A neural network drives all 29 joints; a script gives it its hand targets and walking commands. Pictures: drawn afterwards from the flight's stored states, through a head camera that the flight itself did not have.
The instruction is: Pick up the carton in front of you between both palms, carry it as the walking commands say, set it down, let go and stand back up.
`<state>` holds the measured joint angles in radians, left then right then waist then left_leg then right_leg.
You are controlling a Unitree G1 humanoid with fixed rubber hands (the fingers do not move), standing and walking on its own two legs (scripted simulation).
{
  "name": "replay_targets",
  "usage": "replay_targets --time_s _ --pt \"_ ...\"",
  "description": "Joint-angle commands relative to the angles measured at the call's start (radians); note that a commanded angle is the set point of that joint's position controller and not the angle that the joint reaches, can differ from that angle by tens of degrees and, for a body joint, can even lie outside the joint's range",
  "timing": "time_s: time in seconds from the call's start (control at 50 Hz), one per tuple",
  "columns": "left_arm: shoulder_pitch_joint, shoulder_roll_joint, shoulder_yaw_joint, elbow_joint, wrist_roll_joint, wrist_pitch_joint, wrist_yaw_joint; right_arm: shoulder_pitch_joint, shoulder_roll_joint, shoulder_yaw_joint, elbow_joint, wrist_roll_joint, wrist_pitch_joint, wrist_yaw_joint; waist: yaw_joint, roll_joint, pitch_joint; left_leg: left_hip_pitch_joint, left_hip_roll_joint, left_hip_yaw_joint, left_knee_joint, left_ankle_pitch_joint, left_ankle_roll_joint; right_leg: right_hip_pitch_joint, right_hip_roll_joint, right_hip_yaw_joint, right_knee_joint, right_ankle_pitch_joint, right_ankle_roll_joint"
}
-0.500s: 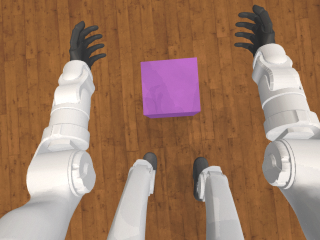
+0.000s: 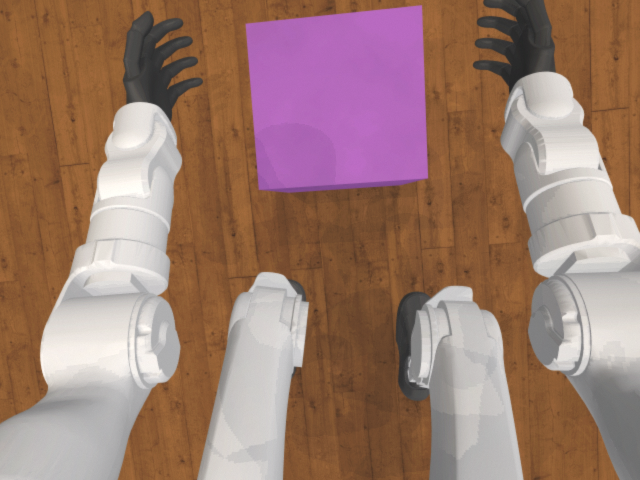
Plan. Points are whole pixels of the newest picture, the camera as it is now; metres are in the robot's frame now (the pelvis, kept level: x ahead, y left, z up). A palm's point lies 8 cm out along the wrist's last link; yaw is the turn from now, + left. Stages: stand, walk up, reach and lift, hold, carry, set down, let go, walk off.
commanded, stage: reach and lift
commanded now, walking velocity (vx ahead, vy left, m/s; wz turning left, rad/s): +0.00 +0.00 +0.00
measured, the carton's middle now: (339, 121) +0.51 +0.04 -0.35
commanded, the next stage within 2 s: none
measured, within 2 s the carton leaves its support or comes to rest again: leaves its support in 1.26 s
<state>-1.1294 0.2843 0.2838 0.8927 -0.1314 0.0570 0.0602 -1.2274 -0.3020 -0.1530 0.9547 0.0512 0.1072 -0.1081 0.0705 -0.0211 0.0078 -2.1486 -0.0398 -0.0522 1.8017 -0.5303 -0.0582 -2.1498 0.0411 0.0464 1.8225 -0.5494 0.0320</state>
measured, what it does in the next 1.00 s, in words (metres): lowers itself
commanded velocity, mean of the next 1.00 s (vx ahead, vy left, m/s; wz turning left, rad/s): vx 0.00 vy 0.00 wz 0.00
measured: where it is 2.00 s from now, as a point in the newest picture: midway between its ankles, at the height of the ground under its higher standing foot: (347, 356)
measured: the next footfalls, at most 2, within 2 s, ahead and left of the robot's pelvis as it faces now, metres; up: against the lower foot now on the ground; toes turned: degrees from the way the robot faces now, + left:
none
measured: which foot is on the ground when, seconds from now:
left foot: down 0.00-1.00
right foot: down 0.00-1.00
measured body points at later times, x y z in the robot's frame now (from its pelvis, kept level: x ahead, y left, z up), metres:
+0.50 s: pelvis -0.02 +0.01 -0.10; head +0.36 +0.01 +0.14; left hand +0.52 +0.22 -0.29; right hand +0.55 -0.15 -0.30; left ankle +0.09 +0.13 -0.44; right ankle +0.08 -0.12 -0.44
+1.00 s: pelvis -0.03 +0.00 -0.09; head +0.35 +0.00 +0.14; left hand +0.51 +0.20 -0.29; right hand +0.54 -0.11 -0.29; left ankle +0.09 +0.13 -0.44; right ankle +0.08 -0.12 -0.44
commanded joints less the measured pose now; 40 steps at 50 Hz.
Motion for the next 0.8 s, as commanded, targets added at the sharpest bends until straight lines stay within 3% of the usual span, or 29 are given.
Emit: replay_targets --time_s 0.0,0.02,0.04,0.06,0.08,0.12,0.14,0.16,0.18,0.2,0.22,0.24,0.26,0.28,0.3,0.32,0.34,0.36,0.4,0.44,0.46,0.5,0.54,0.6,0.64,0.68,0.72,0.74,0.78 --pt "-0.28 0.194 -0.026 -0.055 -0.042 -0.004 0.01 -0.321 -0.079 0.029 -0.099 0.055 -0.003 -0.017 0.03 -0.094 -1.164 0.43 0.002 0.125 -0.025 0.338 0.006 0.764 0.027 -0.068 0.002 0.385 0.01" --pt "-0.376 0.205 -0.047 -0.09 -0.062 -0.003 0.022 -0.352 -0.091 0.048 -0.068 0.07 -0.004 -0.012 0.033 -0.051 -1.097 0.42 0.009 0.144 -0.012 0.274 -0.008 0.728 0.013 -0.084 0.027 0.311 0.014" --pt "-0.301 0.179 -0.013 0.008 -0.036 -0.005 0.02 -0.381 -0.106 0.059 -0.078 0.087 -0.001 -0.011 0.109 -0.057 -0.984 0.384 0.007 0.157 -0.003 0.209 -0.001 0.599 0.018 -0.061 0.011 0.211 0.01" --pt "-0.386 0.2 -0.014 -0.067 -0.053 -0.008 0.024 -0.465 -0.143 0.067 -0.057 0.085 0.003 -0.011 0.047 -0.117 -0.99 0.33 0.019 0.146 0.015 0.164 0.005 0.673 0.008 -0.077 0.034 0.198 0.006" --pt "-0.414 0.225 -0.017 -0.029 -0.018 -0.005 0.03 -0.466 -0.153 0.049 -0.043 0.11 0.001 -0.015 0.101 -0.008 -0.977 0.42 0.02 0.135 0.014 0.123 0.006 0.586 0.015 -0.063 0.04 0.119 0.008" --pt "-0.476 0.227 -0.046 0.037 -0.057 0.001 0.038 -0.516 -0.162 0.084 -0.037 0.129 0.001 -0.013 0.071 -0.05 -0.979 0.443 0.034 0.134 0.056 0.148 0.005 0.582 0.009 -0.074 0.05 0.108 0.016" --pt "-0.493 0.204 -0.041 0.041 -0.055 -0.01 0.042 -0.517 -0.177 0.091 0.049 0.153 0.0 -0.01 0.108 -0.017 -0.971 0.487 0.034 0.137 0.091 0.183 0.004 0.55 0.003 -0.054 0.075 0.114 0.007" --pt "-0.488 0.146 -0.092 0.021 -0.078 -0.003 0.037 -0.514 -0.158 0.095 0.1 0.145 -0.006 -0.006 0.032 -0.038 -0.933 0.432 0.029 0.121 0.073 0.178 0.001 0.562 0.011 -0.078 0.082 0.139 0.002" --pt "-0.513 0.196 -0.061 0.124 -0.076 -0.005 0.032 -0.517 -0.174 0.117 0.082 0.125 -0.018 -0.007 0.007 -0.051 -0.906 0.432 0.037 0.109 0.097 0.181 0.002 0.539 -0.001 -0.085 0.103 0.154 0.0" --pt "-0.543 0.182 -0.086 0.108 -0.088 -0.012 0.029 -0.523 -0.18 0.102 0.14 0.128 -0.024 -0.008 0.028 -0.038 -0.917 0.493 0.024 0.125 0.106 0.196 0.001 0.537 -0.006 -0.082 0.107 0.158 0.008" --pt "-0.537 0.219 -0.09 0.065 -0.081 -0.017 0.042 -0.566 -0.244 0.033 0.107 0.093 -0.039 -0.015 -0.028 -0.007 -0.975 0.497 0.032 0.095 0.132 0.234 -0.009 0.548 -0.001 -0.09 0.159 0.208 0.01" --pt "-0.541 0.229 -0.061 0.096 -0.08 -0.024 0.044 -0.606 -0.242 0.077 0.089 0.118 -0.044 -0.014 0.039 -0.052 -1.015 0.528 0.037 0.104 0.155 0.298 0.001 0.543 -0.005 -0.076 0.17 0.254 0.015" --pt "-0.548 0.224 -0.115 0.145 -0.125 -0.026 0.044 -0.588 -0.212 0.114 0.065 0.164 -0.048 -0.013 -0.013 -0.059 -1.068 0.579 0.04 0.105 0.187 0.334 0.004 0.563 -0.01 -0.095 0.177 0.28 0.018" --pt "-0.487 0.212 -0.114 0.122 -0.093 -0.044 0.045 -0.529 -0.169 0.155 0.064 0.189 -0.057 -0.007 0.07 0.015 -1.003 0.603 0.031 0.121 0.178 0.367 0.008 0.494 -0.007 -0.065 0.171 0.269 0.009" --pt "-0.469 0.21 -0.069 0.213 -0.081 -0.044 0.053 -0.532 -0.191 0.173 0.136 0.165 -0.06 -0.007 0.065 -0.051 -0.998 0.589 0.03 0.097 0.199 0.408 0.014 0.546 -0.017 -0.06 0.204 0.331 0.017" --pt "-0.48 0.194 -0.06 0.14 -0.076 -0.055 0.045 -0.538 -0.188 0.147 0.129 0.145 -0.066 -0.008 0.115 -0.031 -0.919 0.498 0.018 0.123 0.184 0.361 0.006 0.505 -0.009 -0.059 0.196 0.275 0.005" --pt "-0.543 0.2 -0.103 0.145 -0.111 -0.061 0.041 -0.558 -0.188 0.121 0.119 0.124 -0.073 -0.004 0.014 -0.07 -0.954 0.548 0.011 0.071 0.178 0.412 0.01 0.507 -0.009 -0.099 0.234 0.314 0.021" --pt "-0.522 0.209 -0.081 0.096 -0.073 -0.062 0.049 -0.522 -0.174 0.116 0.053 0.13 -0.081 -0.005 0.023 -0.022 -0.969 0.585 0.024 0.068 0.226 0.481 0.01 0.453 -0.003 -0.067 0.237 0.372 0.014" --pt "-0.475 0.187 -0.1 0.178 -0.069 -0.058 0.049 -0.546 -0.193 0.115 0.077 0.14 -0.081 -0.006 0.046 -0.041 -0.931 0.564 0.014 0.081 0.205 0.456 0.01 0.413 -0.005 -0.087 0.235 0.338 0.022" --pt "-0.486 0.134 -0.149 0.11 -0.106 -0.071 0.056 -0.515 -0.201 0.089 0.08 0.132 -0.088 -0.004 -0.009 -0.007 -0.958 0.611 0.015 0.072 0.225 0.49 0.007 0.469 0.004 -0.093 0.257 0.396 0.017" --pt "-0.514 0.144 -0.152 0.126 -0.118 -0.065 0.054 -0.483 -0.15 0.152 0.05 0.145 -0.085 0.0 -0.016 -0.029 -0.954 0.64 0.008 0.071 0.238 0.487 0.014 0.391 0.007 -0.084 0.243 0.356 0.018" --pt "-0.462 0.163 -0.118 0.201 -0.096 -0.062 0.053 -0.478 -0.145 0.159 0.09 0.161 -0.081 -0.003 0.036 -0.061 -0.925 0.596 0.013 0.075 0.224 0.44 0.029 0.413 0.001 -0.07 0.226 0.32 0.026" --pt "-0.492 0.191 -0.143 0.143 -0.114 -0.069 0.051 -0.499 -0.149 0.123 0.077 0.138 -0.087 -0.005 -0.003 -0.078 -0.931 0.501 0.001 0.087 0.212 0.383 0.007 0.48 0.003 -0.093 0.243 0.316 0.028" --pt "-0.494 0.185 -0.082 0.162 -0.078 -0.061 0.046 -0.511 -0.144 0.108 0.106 0.136 -0.068 -0.006 0.062 -0.036 -0.862 0.481 0.009 0.12 0.215 0.325 0.014 0.432 -0.004 -0.061 0.203 0.248 0.021" --pt "-0.497 0.166 -0.132 0.178 -0.09 -0.062 0.05 -0.458 -0.109 0.091 0.132 0.146 -0.079 -0.011 -0.007 -0.005 -0.874 0.486 0.014 0.1 0.2 0.303 -0.001 0.428 0.015 -0.088 0.215 0.26 0.021" --pt "-0.492 0.136 -0.102 0.228 -0.067 -0.061 0.047 -0.491 -0.058 0.155 0.123 0.153 -0.08 -0.003 0.073 -0.081 -0.776 0.41 -0.003 0.106 0.179 0.25 0.028 0.396 0.019 -0.081 0.181 0.173 0.013" --pt "-0.55 0.134 -0.131 0.187 -0.086 -0.07 0.044 -0.501 -0.055 0.142 0.139 0.158 -0.079 0.004 0.013 -0.031 -0.796 0.403 0.008 0.123 0.194 0.254 0.011 0.446 0.027 -0.085 0.179 0.214 0.016" --pt "-0.543 0.125 -0.109 0.203 -0.08 -0.07 0.041 -0.55 -0.105 0.144 0.131 0.161 -0.077 0.001 0.056 -0.011 -0.783 0.417 0.01 0.139 0.199 0.256 -0.002 0.409 0.016 -0.06 0.179 0.198 0.012" --pt "-0.584 0.093 -0.168 0.169 -0.105 -0.062 0.04 -0.575 -0.083 0.118 0.107 0.119 -0.082 -0.013 -0.041 -0.047 -0.824 0.385 0.007 0.091 0.175 0.205 0.008 0.448 0.008 -0.083 0.197 0.199 0.005"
